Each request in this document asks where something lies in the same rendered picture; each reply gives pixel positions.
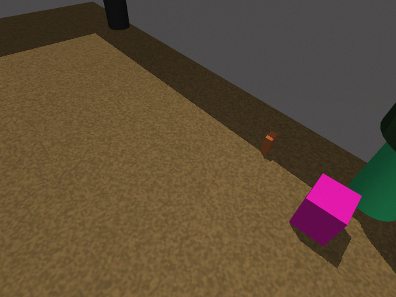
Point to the potted plant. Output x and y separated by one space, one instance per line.
376 182

